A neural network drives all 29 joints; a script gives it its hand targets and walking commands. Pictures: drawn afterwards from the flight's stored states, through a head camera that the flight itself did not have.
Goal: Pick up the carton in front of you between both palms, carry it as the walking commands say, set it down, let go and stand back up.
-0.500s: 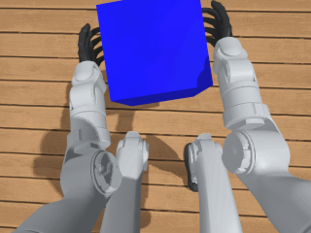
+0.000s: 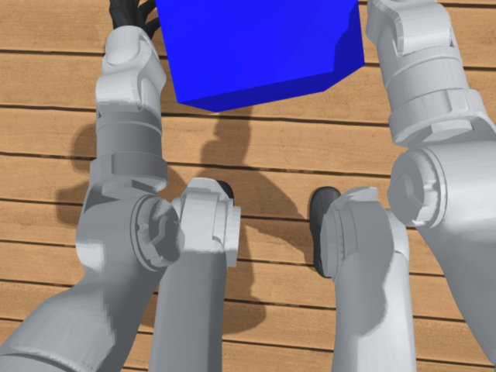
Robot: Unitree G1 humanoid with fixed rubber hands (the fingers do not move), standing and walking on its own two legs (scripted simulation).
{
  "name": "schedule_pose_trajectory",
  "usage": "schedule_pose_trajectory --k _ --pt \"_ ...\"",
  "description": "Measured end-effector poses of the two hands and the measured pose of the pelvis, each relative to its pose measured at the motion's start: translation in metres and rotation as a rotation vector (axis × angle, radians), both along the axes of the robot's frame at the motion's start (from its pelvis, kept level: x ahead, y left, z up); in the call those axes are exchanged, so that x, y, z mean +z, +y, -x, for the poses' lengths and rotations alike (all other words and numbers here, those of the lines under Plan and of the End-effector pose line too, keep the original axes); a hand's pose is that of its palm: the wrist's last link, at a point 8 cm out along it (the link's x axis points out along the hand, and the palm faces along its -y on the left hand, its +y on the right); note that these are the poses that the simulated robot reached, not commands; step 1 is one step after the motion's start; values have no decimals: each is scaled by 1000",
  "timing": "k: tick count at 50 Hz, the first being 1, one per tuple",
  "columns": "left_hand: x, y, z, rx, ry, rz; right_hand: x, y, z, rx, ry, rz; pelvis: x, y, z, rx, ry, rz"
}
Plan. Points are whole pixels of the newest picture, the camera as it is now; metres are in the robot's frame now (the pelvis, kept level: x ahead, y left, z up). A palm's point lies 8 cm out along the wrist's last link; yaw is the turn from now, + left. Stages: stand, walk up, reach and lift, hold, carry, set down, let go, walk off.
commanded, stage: set down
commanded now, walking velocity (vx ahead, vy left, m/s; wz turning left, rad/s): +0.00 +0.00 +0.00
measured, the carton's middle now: (257, 25) +0.53 +0.03 -0.23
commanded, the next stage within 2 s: none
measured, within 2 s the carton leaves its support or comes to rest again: rests again in 0.62 s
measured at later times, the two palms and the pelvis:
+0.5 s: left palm (141, 34) +0.51 +0.18 -0.17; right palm out of the picture +0.56 -0.12 -0.18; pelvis +0.01 +0.00 -0.02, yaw +1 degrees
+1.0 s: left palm (137, 34) +0.51 +0.19 -0.18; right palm out of the picture +0.57 -0.11 -0.18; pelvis +0.01 +0.00 -0.02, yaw +1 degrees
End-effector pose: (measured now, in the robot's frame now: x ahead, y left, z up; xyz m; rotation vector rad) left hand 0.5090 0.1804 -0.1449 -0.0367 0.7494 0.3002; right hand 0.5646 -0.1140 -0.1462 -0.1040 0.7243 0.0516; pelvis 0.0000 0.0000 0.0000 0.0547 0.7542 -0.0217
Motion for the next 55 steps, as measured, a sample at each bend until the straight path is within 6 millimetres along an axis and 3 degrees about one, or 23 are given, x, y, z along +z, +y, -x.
schedule_pose_trajectory --k 8,20,55 --pt "-16 10 -8 2 -2 11 -25 8 -4 26 14 13 -10 0 -8 13 -35 1" --pt "-25 -1 -4 -25 16 18 -30 -4 0 6 34 11 -18 0 -14 14 -22 4" --pt "-37 12 -2 -69 17 18 -38 -1 0 85 23 -49 -23 -4 -6 19 -107 -6"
